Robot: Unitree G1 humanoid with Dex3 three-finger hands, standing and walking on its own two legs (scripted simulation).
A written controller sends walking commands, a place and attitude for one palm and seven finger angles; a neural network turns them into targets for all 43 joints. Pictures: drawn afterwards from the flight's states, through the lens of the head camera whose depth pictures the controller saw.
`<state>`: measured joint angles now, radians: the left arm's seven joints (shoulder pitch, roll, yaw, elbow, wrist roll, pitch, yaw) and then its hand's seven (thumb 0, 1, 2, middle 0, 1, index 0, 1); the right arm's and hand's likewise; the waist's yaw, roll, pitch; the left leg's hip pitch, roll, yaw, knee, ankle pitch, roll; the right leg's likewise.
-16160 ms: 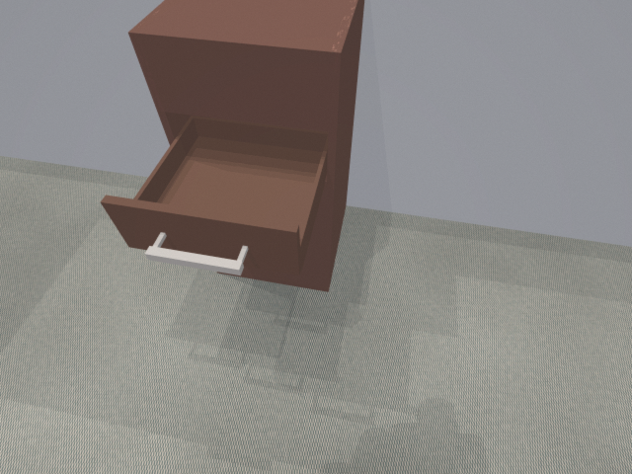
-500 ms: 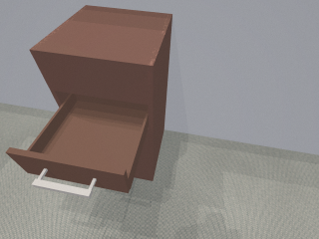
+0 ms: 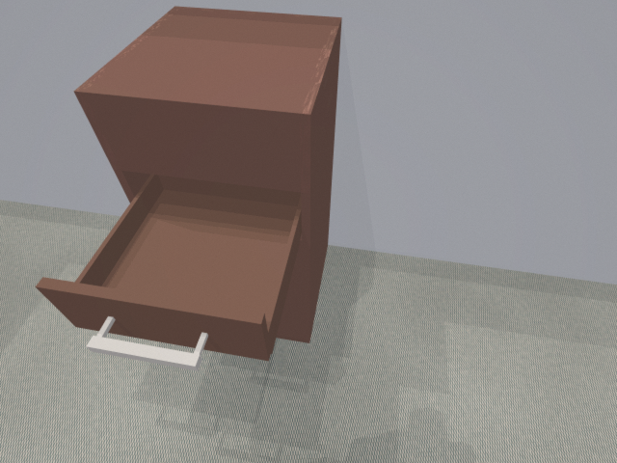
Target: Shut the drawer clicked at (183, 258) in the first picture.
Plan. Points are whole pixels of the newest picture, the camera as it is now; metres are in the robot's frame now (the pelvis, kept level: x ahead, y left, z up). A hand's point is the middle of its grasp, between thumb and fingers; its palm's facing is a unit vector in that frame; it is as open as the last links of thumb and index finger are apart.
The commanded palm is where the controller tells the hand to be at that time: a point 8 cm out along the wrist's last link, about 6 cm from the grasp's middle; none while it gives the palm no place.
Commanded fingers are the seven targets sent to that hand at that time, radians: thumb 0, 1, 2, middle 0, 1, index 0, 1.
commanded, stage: look again from close up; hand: left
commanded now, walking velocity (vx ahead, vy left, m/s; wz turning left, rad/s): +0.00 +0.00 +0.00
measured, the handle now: (150, 341) +0.32 +0.29 -0.13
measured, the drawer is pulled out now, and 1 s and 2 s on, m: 0.30 0.30 0.30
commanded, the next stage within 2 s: shuffle to correct the standing spot in 0.28 s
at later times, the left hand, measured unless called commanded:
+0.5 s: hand out of the picture -0.05 +0.16 -0.17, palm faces +0.02 -0.98 -0.19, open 7.4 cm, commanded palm none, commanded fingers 0.00 0.90 0.90 -0.20 -0.30 -0.20 -0.30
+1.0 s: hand out of the picture +0.02 +0.22 -0.17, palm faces -0.03 -0.96 -0.27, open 7.4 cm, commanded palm none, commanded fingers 0.00 0.90 0.90 -0.20 -0.30 -0.20 -0.30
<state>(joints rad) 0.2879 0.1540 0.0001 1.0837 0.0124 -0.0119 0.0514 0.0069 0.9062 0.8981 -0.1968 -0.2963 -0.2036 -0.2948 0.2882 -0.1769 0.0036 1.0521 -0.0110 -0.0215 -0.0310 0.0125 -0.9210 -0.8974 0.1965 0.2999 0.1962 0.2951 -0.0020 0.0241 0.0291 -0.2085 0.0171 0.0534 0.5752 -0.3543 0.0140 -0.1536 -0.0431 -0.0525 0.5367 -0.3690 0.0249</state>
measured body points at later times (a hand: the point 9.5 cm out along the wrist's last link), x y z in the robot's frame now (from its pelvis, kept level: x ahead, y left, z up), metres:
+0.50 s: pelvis -0.02 -0.01 +0.01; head -0.02 -0.01 +0.46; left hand -0.05 +0.21 -0.15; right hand -0.03 -0.23 -0.16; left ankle -0.03 +0.11 -0.73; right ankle -0.05 -0.13 -0.73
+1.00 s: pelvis +0.00 +0.03 +0.00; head +0.01 +0.02 +0.45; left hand +0.02 +0.27 -0.15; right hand +0.00 -0.20 -0.16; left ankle -0.03 +0.11 -0.73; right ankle -0.05 -0.13 -0.73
